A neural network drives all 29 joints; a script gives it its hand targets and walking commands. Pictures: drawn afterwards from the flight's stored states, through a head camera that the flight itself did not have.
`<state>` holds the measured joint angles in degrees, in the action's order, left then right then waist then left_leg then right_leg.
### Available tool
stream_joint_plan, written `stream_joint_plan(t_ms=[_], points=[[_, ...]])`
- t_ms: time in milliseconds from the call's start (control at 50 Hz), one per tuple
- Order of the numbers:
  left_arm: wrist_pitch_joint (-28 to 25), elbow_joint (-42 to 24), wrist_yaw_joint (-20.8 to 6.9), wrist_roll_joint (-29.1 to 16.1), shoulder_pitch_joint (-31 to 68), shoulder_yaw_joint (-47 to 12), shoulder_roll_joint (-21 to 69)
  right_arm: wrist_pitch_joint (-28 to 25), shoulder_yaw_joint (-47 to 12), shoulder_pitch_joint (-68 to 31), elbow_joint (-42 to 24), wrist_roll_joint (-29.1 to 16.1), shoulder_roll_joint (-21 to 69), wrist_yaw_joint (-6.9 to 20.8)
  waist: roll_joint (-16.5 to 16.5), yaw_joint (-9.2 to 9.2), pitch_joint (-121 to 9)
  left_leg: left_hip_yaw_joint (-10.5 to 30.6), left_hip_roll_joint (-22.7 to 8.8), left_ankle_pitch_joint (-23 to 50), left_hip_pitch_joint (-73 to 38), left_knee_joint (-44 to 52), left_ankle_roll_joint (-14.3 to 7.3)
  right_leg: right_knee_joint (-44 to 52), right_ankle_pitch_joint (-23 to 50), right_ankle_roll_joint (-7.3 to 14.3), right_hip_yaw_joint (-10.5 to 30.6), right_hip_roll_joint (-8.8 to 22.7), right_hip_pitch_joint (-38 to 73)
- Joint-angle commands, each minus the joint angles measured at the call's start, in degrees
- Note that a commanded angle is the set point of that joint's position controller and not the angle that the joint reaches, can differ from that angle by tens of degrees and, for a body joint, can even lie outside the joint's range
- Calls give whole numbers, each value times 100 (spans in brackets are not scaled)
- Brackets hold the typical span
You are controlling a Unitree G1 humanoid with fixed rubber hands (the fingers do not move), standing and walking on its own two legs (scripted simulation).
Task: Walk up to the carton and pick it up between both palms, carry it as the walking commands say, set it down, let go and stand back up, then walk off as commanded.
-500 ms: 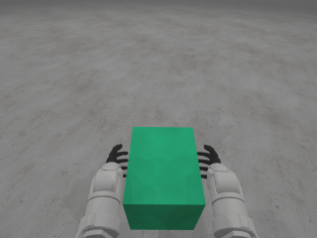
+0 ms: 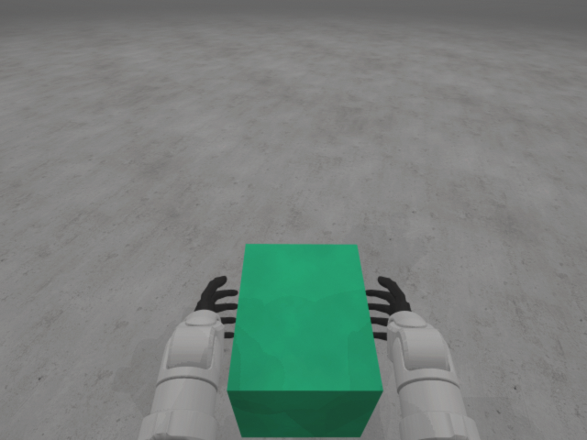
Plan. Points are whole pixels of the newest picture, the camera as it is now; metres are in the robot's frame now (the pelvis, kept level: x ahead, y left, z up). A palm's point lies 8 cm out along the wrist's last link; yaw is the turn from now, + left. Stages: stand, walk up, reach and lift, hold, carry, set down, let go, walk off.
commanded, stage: hold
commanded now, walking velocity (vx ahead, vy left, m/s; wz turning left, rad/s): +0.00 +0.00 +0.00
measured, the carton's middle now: (301, 337) +0.32 +0.00 -0.02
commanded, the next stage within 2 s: carry in 1.08 s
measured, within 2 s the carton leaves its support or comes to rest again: neither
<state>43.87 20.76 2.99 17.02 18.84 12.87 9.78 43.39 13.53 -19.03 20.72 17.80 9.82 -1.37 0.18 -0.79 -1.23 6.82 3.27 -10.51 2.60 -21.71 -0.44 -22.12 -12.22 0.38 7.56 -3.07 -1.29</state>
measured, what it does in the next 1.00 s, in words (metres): stands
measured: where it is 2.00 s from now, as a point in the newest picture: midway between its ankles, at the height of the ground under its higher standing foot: outside the picture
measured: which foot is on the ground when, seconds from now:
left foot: down 0.00-1.00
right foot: down 0.00-1.00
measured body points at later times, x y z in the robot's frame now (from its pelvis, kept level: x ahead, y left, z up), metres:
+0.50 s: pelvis -0.01 +0.00 +0.00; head -0.08 +0.00 +0.44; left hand +0.30 +0.14 +0.05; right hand +0.30 -0.14 +0.05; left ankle +0.03 +0.12 -0.74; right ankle +0.01 -0.12 -0.74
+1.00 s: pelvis +0.00 +0.00 +0.00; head -0.06 +0.01 +0.44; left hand +0.30 +0.14 +0.04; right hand +0.30 -0.14 +0.04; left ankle +0.03 +0.12 -0.74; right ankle +0.01 -0.12 -0.74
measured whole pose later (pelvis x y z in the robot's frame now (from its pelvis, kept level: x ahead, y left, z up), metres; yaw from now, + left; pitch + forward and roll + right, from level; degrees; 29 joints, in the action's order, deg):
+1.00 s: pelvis +0.00 +0.00 +0.00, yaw +0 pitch -8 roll +0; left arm 44.3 18.5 2.3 16.4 18.0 11.5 9.5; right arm 43.5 12.7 -17.5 18.5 16.6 9.4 -1.6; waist 0.4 -0.2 -0.2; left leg 6.1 3.2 -10.7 3.2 -22.5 -0.6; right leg -22.6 -12.2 0.2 7.3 -2.9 -1.9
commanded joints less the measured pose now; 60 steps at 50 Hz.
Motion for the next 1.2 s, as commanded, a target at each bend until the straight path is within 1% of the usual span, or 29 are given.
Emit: stream_joint_plan(t_ms=[0,200,320,460,720,1040,1060,1080,1100,1120,1140,1160,1180], points=[[-235,-229,-1513,-1599,2745,-2730,5798,-211,-2732,-2716,-103,-1588,5673,1473,10,13,-1018,-124,37,693,-426,244,73,394,692,-29,-177,-40,-269],[-243,-218,-1597,-1587,2926,-2715,5701,-205,-2678,-2824,-4,-1607,5773,1452,47,41,-865,-168,42,208,-259,223,33,414,205,-30,-166,7,-384],[-259,-141,-1624,-1575,3057,-2688,5705,-222,-2622,-2915,90,-1593,5790,1445,39,56,-862,-187,29,110,-227,203,28,396,77,-16,-174,13,-425],[-255,-133,-1618,-1576,3026,-2708,5745,-229,-2621,-2879,74,-1582,5765,1444,11,67,-917,-190,16,276,-274,202,40,373,228,-2,-189,-6,-395],[-213,-363,-1560,-1640,2681,-2881,5811,-210,-2799,-2625,-267,-1654,5644,1456,-41,63,-1017,-133,-5,726,-397,217,66,342,638,12,-190,-64,-286],[-217,-448,-1556,-1667,2603,-2917,5739,-206,-2887,-2575,-377,-1694,5616,1441,-15,68,-962,-134,11,638,-349,210,57,345,571,4,-185,-64,-290],[-266,-568,-1556,-1709,2839,-3057,5578,-220,-3126,-2793,-483,-1789,5635,1455,-6,53,-836,543,-818,-1376,1210,64,-31,-208,-1400,110,-218,589,-1111],[-236,-590,-1524,-1762,2935,-3022,5654,-184,-3212,-2893,-558,-1839,5612,1440,-130,73,-933,814,-828,-2494,1362,375,-173,-201,-2351,214,-116,441,-1198],[-204,-631,-1498,-1783,2943,-3083,5684,-168,-3301,-2912,-658,-1901,5610,1424,-236,97,-932,812,-882,-3062,1601,440,-192,-198,-2728,261,-81,463,-1377],[-179,-783,-1479,-1897,3047,-3228,5723,-149,-3385,-2937,-792,-1976,5656,1394,-313,101,-975,715,-902,-3019,1751,398,-195,-268,-2546,269,-143,481,-1377],[-125,-895,-1442,-1999,3093,-3360,5776,-106,-3443,-2921,-947,-2035,5665,1341,-305,95,-1069,569,-909,-2712,1773,295,-187,-291,-2180,284,-173,530,-1334],[-50,-1051,-1403,-2123,3108,-3515,5804,-45,-3502,-2893,-1124,-2108,5652,1283,-260,82,-1260,424,-892,-2448,1654,168,-190,-216,-1915,272,-159,588,-1314],[38,-1183,-1359,-2192,3073,-3625,5820,36,-3542,-2836,-1246,-2147,5620,1208,-183,70,-1430,270,-876,-2259,1542,-7,-204,-96,-1822,282,-44,692,-1323]])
